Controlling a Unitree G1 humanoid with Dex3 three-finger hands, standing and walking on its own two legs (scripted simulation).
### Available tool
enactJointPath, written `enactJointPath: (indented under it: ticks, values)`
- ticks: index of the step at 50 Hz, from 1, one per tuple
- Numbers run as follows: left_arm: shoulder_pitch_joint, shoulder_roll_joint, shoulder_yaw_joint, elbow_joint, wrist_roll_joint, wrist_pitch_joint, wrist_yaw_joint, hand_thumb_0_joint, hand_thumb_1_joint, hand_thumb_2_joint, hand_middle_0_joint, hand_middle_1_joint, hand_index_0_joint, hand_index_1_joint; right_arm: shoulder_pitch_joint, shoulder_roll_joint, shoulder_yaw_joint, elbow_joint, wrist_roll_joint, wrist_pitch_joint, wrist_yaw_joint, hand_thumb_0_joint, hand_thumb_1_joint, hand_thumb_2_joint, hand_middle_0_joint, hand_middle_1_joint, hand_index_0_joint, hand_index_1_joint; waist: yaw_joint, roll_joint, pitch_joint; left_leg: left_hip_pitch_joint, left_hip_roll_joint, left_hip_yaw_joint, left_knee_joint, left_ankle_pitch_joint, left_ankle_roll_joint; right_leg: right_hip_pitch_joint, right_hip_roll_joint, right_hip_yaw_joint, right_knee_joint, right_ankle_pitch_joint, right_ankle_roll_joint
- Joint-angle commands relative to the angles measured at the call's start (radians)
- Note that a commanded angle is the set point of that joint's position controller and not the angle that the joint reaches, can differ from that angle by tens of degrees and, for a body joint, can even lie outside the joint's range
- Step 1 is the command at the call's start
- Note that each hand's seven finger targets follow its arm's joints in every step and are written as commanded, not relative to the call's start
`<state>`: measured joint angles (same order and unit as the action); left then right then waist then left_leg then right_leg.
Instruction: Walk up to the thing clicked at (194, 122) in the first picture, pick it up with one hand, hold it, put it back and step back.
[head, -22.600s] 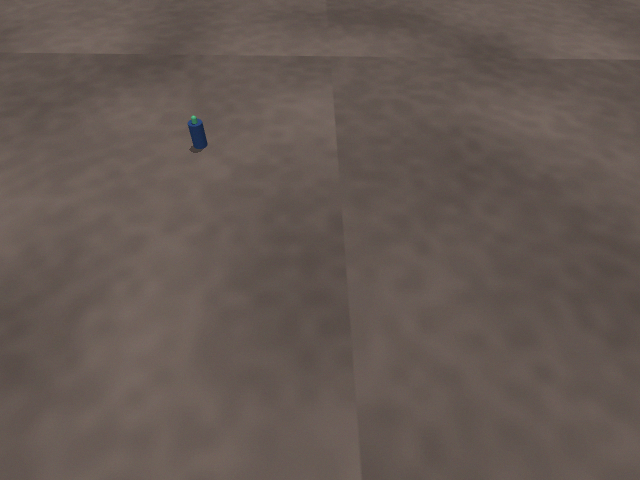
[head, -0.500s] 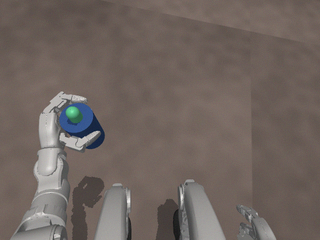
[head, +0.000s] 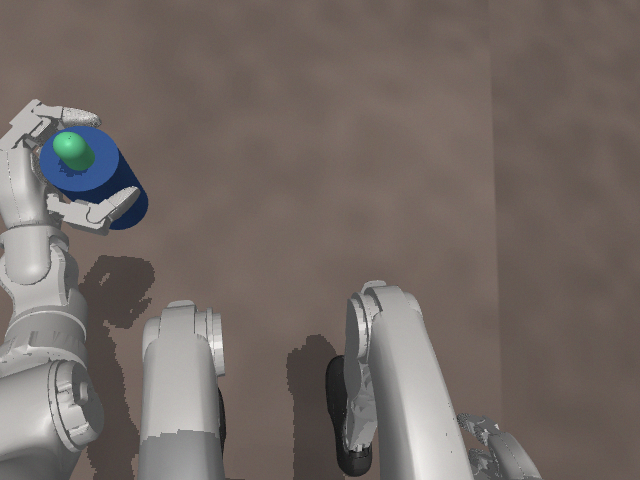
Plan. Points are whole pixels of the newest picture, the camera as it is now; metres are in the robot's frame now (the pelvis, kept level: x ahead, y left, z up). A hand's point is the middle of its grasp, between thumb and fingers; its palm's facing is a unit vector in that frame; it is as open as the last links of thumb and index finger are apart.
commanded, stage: crouch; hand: left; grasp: from the side
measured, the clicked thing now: (96, 177) +0.47 +0.22 -0.05
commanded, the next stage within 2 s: lower in 0.76 s
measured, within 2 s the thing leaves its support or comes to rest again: neither
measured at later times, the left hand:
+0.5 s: hand (110, 192) +0.48 +0.23 -0.13, palm faces +0.15 -0.99 -0.01, open 10.2 cm
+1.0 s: hand (123, 202) +0.49 +0.23 -0.18, palm faces +0.16 -0.99 +0.00, open 10.2 cm
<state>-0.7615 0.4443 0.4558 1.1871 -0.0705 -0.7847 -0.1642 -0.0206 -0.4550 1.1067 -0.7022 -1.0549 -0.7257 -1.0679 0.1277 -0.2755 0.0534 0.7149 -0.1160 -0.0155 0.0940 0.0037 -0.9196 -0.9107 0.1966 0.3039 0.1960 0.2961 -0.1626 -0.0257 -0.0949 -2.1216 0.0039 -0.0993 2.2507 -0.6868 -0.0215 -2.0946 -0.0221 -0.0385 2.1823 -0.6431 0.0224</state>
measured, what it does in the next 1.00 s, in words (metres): lowers itself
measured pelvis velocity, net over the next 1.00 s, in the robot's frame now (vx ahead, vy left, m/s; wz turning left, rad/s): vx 0.00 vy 0.01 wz -0.11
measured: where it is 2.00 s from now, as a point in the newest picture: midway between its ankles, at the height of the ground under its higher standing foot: (280, 450)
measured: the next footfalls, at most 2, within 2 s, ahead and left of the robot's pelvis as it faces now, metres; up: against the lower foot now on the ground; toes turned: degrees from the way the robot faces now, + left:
none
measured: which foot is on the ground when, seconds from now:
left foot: down 0.00-1.00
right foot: down 0.00-1.00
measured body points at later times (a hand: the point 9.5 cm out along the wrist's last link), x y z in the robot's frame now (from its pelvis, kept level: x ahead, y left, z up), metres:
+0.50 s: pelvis +0.00 +0.01 -0.06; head +0.23 +0.09 +0.32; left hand +0.47 +0.28 -0.13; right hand +0.08 -0.27 -0.16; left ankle +0.09 +0.13 -0.35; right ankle +0.11 -0.13 -0.35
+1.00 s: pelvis +0.00 +0.01 -0.08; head +0.24 +0.10 +0.29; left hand +0.48 +0.28 -0.18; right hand +0.08 -0.27 -0.16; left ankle +0.09 +0.13 -0.35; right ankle +0.11 -0.13 -0.35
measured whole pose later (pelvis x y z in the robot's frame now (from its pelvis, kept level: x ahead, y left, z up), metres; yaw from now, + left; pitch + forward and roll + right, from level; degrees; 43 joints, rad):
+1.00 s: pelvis +0.00 +0.01 -0.08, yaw -6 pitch +24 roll -12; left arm -0.75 0.64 0.52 1.27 -0.06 -0.85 -0.12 -0.02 -0.43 1.08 -0.70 -1.04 -0.73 -1.05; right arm 0.02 -0.34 0.27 0.65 -0.23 0.06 0.14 0.00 -0.92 -0.91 0.20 0.30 0.20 0.30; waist -0.25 -0.10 0.13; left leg -2.27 -0.01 -0.23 2.56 -0.71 -0.02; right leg -2.19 0.01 -0.13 2.39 -0.63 0.06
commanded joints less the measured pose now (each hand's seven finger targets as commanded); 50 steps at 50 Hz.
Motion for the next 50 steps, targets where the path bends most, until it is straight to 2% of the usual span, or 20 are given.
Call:
enactJointPath:
  ticks: [1, 2, 3, 5, 6, 7, 8, 9, 12, 15, 18, 23, 28, 29, 33, 37, 39, 45, 47, 50]
  values:
    - [-0.358, 0.221, 0.024, -0.157, -0.008, -0.071, -0.003, 0.000, 0.044, 1.205, -1.241, -1.349, -1.244, -1.361, 0.134, -0.232, -0.050, -0.046, -0.008, -0.008, -0.006, 0.000, -0.922, -0.912, 0.199, 0.300, 0.199, 0.300, -0.027, 0.167, -0.636, 0.354, -0.008, 0.070, -0.224, 0.063, 0.039, 0.352, 0.029, -0.063, -0.201, 0.093, -0.046]
    - [-0.358, 0.261, 0.048, -0.175, -0.009, -0.070, 0.000, 0.000, 0.036, 1.190, -1.229, -1.332, -1.232, -1.345, 0.126, -0.235, -0.045, -0.050, -0.009, -0.004, -0.006, 0.000, -0.919, -0.911, 0.199, 0.300, 0.199, 0.300, -0.010, 0.179, -0.639, 0.340, -0.008, 0.070, -0.219, 0.052, 0.038, 0.351, 0.031, -0.064, -0.190, 0.077, -0.047]
    - [-0.346, 0.274, 0.063, -0.154, -0.005, -0.068, 0.001, 0.000, 0.037, 1.191, -1.230, -1.341, -1.235, -1.351, 0.132, -0.242, -0.039, -0.048, -0.012, 0.002, -0.004, 0.000, -0.923, -0.912, 0.199, 0.300, 0.199, 0.300, -0.014, 0.187, -0.620, 0.328, -0.008, 0.063, -0.214, 0.056, 0.037, 0.338, 0.030, -0.072, -0.173, 0.080, -0.047]
    - [-0.326, 0.248, 0.052, -0.133, -0.008, -0.062, 0.000, 0.000, 0.060, 1.200, -1.241, -1.351, -1.247, -1.360, 0.120, -0.251, -0.034, -0.053, -0.015, 0.005, -0.001, 0.000, -0.919, -0.911, 0.199, 0.300, 0.199, 0.300, -0.023, 0.185, -0.596, 0.318, -0.006, 0.052, -0.203, 0.036, 0.035, 0.304, 0.032, -0.086, -0.150, 0.066, -0.049]
    - [-0.318, 0.287, 0.081, -0.141, -0.006, -0.063, 0.004, 0.000, 0.080, 1.207, -1.239, -1.348, -1.244, -1.358, 0.126, -0.256, -0.028, -0.049, -0.016, 0.007, 0.000, 0.000, -0.917, -0.911, 0.199, 0.300, 0.199, 0.300, -0.020, 0.197, -0.592, 0.308, -0.006, 0.048, -0.198, 0.046, 0.033, 0.309, 0.034, -0.090, -0.137, 0.075, -0.049]
    - [-0.324, 0.273, 0.073, -0.147, -0.007, -0.066, 0.001, 0.000, 0.113, 1.213, -1.235, -1.346, -1.241, -1.355, 0.127, -0.259, -0.022, -0.053, -0.020, 0.011, 0.000, 0.000, -0.914, -0.910, 0.199, 0.300, 0.200, 0.300, -0.027, 0.191, -0.605, 0.315, -0.005, 0.043, -0.185, 0.074, 0.031, 0.307, 0.035, -0.093, -0.126, 0.103, -0.049]
    - [-0.317, 0.307, 0.089, -0.157, -0.007, -0.067, 0.000, 0.000, 0.103, 1.207, -1.245, -1.349, -1.250, -1.358, 0.123, -0.264, -0.021, -0.051, -0.018, 0.015, 0.000, 0.000, -0.915, -0.910, 0.199, 0.300, 0.200, 0.300, -0.022, 0.198, -0.596, 0.290, -0.004, 0.045, -0.177, 0.063, 0.033, 0.309, 0.037, -0.091, -0.118, 0.091, -0.049]
    - [-0.310, 0.275, 0.069, -0.147, -0.007, -0.067, -0.003, 0.000, 0.114, 1.212, -1.240, -1.354, -1.248, -1.361, 0.119, -0.264, -0.020, -0.053, -0.022, 0.018, 0.002, 0.000, -0.913, -0.909, 0.199, 0.300, 0.200, 0.300, -0.030, 0.196, -0.582, 0.285, -0.004, 0.042, -0.170, 0.055, 0.033, 0.291, 0.038, -0.095, -0.113, 0.088, -0.049]
    - [-0.323, 0.296, 0.067, -0.187, 0.002, -0.073, -0.005, 0.000, 0.140, 1.207, -1.223, -1.338, -1.230, -1.344, 0.117, -0.272, -0.010, -0.047, -0.032, 0.022, 0.003, 0.000, -0.913, -0.910, 0.199, 0.300, 0.200, 0.300, -0.034, 0.237, -0.587, 0.295, -0.001, 0.035, -0.147, 0.076, 0.029, 0.279, 0.041, -0.098, -0.091, 0.112, -0.052]
    - [-0.330, 0.290, 0.057, -0.184, 0.003, -0.074, -0.004, 0.000, 0.167, 1.216, -1.230, -1.348, -1.240, -1.352, 0.115, -0.284, 0.001, -0.045, -0.042, 0.027, 0.006, 0.000, -0.915, -0.910, 0.199, 0.300, 0.200, 0.300, -0.062, 0.245, -0.564, 0.294, 0.002, 0.020, -0.120, 0.099, 0.027, 0.261, 0.042, -0.109, -0.069, 0.139, -0.051]
    - [-0.317, 0.309, 0.069, -0.197, -0.003, -0.080, 0.003, 0.000, 0.158, 1.207, -1.228, -1.342, -1.237, -1.346, 0.112, -0.289, 0.014, -0.041, -0.049, 0.034, 0.008, 0.000, -0.918, -0.911, 0.199, 0.300, 0.200, 0.300, -0.056, 0.248, -0.561, 0.281, 0.004, 0.016, -0.095, 0.116, 0.026, 0.274, 0.046, -0.112, -0.055, 0.156, -0.049]
    - [-0.297, 0.298, 0.045, -0.158, 0.013, -0.085, 0.003, 0.000, 0.190, 1.221, -1.237, -1.348, -1.245, -1.352, 0.096, -0.311, 0.029, -0.041, -0.066, 0.045, 0.017, 0.000, -0.914, -0.910, 0.199, 0.300, 0.200, 0.300, -0.078, 0.287, -0.511, 0.312, 0.010, -0.010, -0.085, 0.127, 0.015, 0.214, 0.044, -0.137, -0.023, 0.161, -0.053]
    - [-0.280, 0.343, 0.070, -0.170, 0.003, -0.096, 0.007, 0.000, 0.202, 1.236, -1.255, -1.366, -1.263, -1.371, 0.080, -0.325, 0.048, -0.053, -0.076, 0.057, 0.022, 0.000, -0.914, -0.910, 0.199, 0.300, 0.200, 0.300, -0.074, 0.275, -0.514, 0.281, 0.009, -0.014, -0.058, 0.134, 0.017, 0.245, 0.050, -0.145, -0.009, 0.169, -0.048]
    - [-0.287, 0.328, 0.053, -0.162, 0.003, -0.098, 0.006, 0.000, 0.210, 1.240, -1.251, -1.370, -1.260, -1.373, 0.072, -0.327, 0.054, -0.054, -0.079, 0.058, 0.024, 0.000, -0.915, -0.910, 0.199, 0.300, 0.200, 0.300, -0.087, 0.280, -0.501, 0.285, 0.011, -0.017, -0.052, 0.132, 0.018, 0.239, 0.050, -0.148, -0.008, 0.172, -0.047]
    - [-0.291, 0.357, 0.068, -0.163, 0.002, -0.106, 0.019, 0.000, 0.233, 1.259, -1.271, -1.382, -1.278, -1.387, 0.059, -0.339, 0.066, -0.059, -0.087, 0.063, 0.027, 0.000, -0.911, -0.909, 0.199, 0.300, 0.200, 0.300, -0.096, 0.287, -0.472, 0.262, 0.011, -0.023, -0.041, 0.103, 0.018, 0.241, 0.052, -0.155, -0.003, 0.154, -0.046]
    - [-0.278, 0.349, 0.069, -0.160, -0.007, -0.119, 0.025, 0.000, 0.218, 1.240, -1.267, -1.371, -1.274, -1.376, 0.053, -0.345, 0.081, -0.063, -0.096, 0.067, 0.031, 0.000, -0.917, -0.910, 0.199, 0.300, 0.200, 0.300, -0.108, 0.274, -0.485, 0.267, 0.013, -0.030, -0.019, 0.140, 0.018, 0.267, 0.054, -0.158, 0.004, 0.190, -0.041]
    - [-0.284, 0.381, 0.070, -0.171, 0.004, -0.124, 0.030, 0.000, 0.229, 1.242, -1.262, -1.366, -1.268, -1.372, 0.051, -0.350, 0.085, -0.062, -0.099, 0.072, 0.032, 0.000, -0.916, -0.910, 0.200, 0.300, 0.200, 0.300, -0.104, 0.304, -0.488, 0.281, 0.015, -0.031, -0.022, 0.149, 0.014, 0.270, 0.054, -0.160, 0.011, 0.195, -0.044]
    - [-0.251, 0.387, 0.079, -0.132, -0.001, -0.130, 0.040, 0.000, 0.168, 1.214, -1.290, -1.405, -1.303, -1.403, 0.035, -0.363, 0.107, -0.072, -0.108, 0.078, 0.034, 0.000, -0.926, -0.910, 0.199, 0.300, 0.199, 0.300, -0.116, 0.305, -0.458, 0.278, 0.016, -0.044, -0.012, 0.155, 0.013, 0.267, 0.057, -0.171, 0.017, 0.204, -0.043]
    - [-0.230, 0.362, 0.069, -0.051, -0.005, -0.132, 0.049, 0.000, 0.170, 1.229, -1.288, -1.411, -1.301, -1.410, 0.020, -0.366, 0.122, -0.080, -0.113, 0.077, 0.037, 0.000, -0.926, -0.910, 0.199, 0.300, 0.199, 0.300, -0.144, 0.260, -0.402, 0.226, 0.017, -0.049, 0.005, 0.123, 0.020, 0.268, 0.061, -0.179, 0.012, 0.186, -0.038]
    - [-0.236, 0.404, 0.077, -0.029, -0.003, -0.160, 0.058, 0.000, 0.145, 1.229, -1.275, -1.401, -1.287, -1.403, -0.006, -0.368, 0.145, -0.093, -0.120, 0.079, 0.038, 0.000, -0.921, -0.910, 0.199, 0.300, 0.199, 0.300, -0.147, 0.225, -0.374, 0.193, 0.020, -0.054, 0.019, 0.102, 0.025, 0.282, 0.067, -0.185, 0.008, 0.168, -0.035]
